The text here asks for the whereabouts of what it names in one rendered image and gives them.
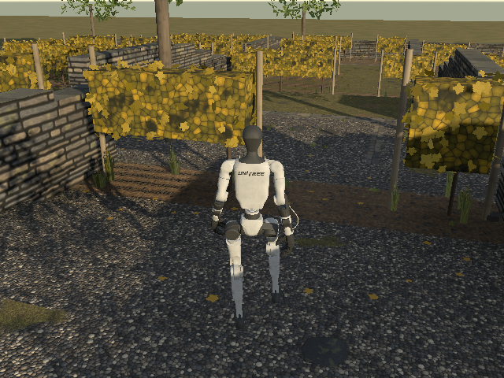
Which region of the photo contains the robot left hand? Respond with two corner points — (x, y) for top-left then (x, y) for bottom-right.
(210, 218), (227, 235)

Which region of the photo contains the robot right upper arm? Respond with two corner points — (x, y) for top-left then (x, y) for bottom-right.
(269, 160), (286, 206)

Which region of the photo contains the right robot forearm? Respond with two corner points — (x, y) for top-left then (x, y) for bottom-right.
(278, 194), (294, 235)

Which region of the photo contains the humanoid robot head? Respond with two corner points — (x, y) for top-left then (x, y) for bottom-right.
(239, 125), (265, 164)

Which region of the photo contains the left robot forearm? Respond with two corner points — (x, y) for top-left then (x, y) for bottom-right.
(211, 190), (224, 221)

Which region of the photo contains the right robot thigh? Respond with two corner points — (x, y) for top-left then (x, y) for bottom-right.
(262, 218), (279, 257)

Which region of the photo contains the robot right hand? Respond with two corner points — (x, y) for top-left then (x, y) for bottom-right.
(276, 234), (295, 257)

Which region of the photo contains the robot left upper arm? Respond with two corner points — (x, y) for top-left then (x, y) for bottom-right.
(216, 159), (236, 202)

